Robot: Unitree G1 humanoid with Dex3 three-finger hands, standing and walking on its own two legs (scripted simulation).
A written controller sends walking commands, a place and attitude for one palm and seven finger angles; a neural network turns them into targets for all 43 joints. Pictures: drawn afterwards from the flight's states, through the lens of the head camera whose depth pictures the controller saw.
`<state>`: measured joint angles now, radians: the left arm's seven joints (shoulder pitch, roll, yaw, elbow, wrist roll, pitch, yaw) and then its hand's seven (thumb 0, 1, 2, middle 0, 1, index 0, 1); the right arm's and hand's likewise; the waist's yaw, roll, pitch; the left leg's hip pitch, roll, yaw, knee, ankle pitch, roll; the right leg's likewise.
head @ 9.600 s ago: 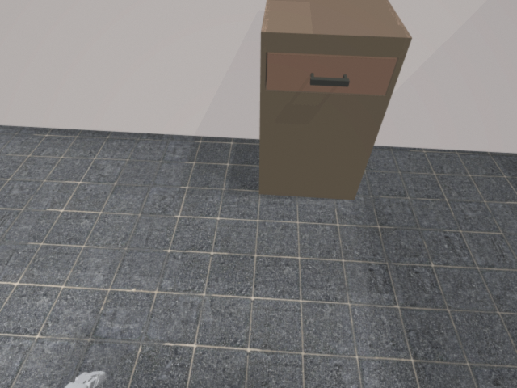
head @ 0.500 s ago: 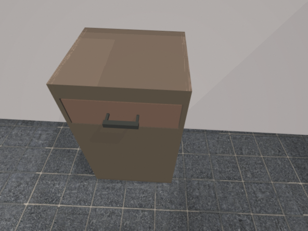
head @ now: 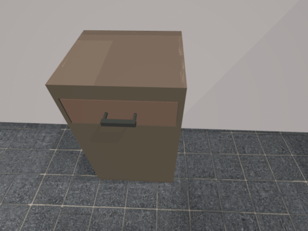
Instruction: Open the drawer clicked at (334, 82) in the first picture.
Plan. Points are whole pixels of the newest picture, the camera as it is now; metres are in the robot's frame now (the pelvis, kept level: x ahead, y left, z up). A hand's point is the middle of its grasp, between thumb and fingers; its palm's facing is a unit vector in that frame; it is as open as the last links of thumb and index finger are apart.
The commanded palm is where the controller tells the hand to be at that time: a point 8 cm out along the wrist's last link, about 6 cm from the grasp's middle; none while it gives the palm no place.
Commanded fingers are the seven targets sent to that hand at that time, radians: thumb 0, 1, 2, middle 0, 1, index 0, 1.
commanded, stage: look again from close up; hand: left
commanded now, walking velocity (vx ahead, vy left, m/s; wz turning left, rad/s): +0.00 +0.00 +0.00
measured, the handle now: (119, 119) +0.53 +0.18 -0.08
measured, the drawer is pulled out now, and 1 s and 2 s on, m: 0.00 0.00 0.00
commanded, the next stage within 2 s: raise the hand with hooked fingers in 0.04 s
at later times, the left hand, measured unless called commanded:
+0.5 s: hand (95, 213) +0.18 +0.17 -0.05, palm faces -0.10 -0.35 -0.93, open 8.2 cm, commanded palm +0.14 +0.21 -0.02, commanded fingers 0.00 0.46 0.71 -0.23 -0.58 -0.23 -0.58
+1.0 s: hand (78, 188) +0.23 +0.22 -0.02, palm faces -0.07 -0.13 -0.99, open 11.2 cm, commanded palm +0.20 +0.22 +0.05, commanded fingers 0.00 -0.13 0.46 -0.27 -0.96 -0.27 -0.96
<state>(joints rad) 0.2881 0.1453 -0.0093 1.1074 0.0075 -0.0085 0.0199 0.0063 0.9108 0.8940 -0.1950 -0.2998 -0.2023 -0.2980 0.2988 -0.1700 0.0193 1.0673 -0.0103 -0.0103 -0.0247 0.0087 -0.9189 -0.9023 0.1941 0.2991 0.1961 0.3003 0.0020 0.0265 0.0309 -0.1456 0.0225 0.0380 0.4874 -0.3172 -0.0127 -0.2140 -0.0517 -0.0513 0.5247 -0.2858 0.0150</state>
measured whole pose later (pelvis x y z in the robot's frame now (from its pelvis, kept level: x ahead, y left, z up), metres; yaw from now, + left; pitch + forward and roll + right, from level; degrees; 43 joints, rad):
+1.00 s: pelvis -0.01 -0.01 -0.03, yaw -2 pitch +8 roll +1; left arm 0.29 0.35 -0.07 -0.04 0.98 0.10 0.26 0.00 0.10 0.55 -0.27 -0.82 -0.28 -0.82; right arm 0.17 -0.20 0.03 0.59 -0.03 0.09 -0.01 0.01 -0.91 -0.90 0.20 0.30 0.20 0.30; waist 0.04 0.05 -0.06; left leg -0.45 0.04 0.07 0.73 -0.41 -0.02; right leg -0.55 -0.04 -0.01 0.78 -0.37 0.00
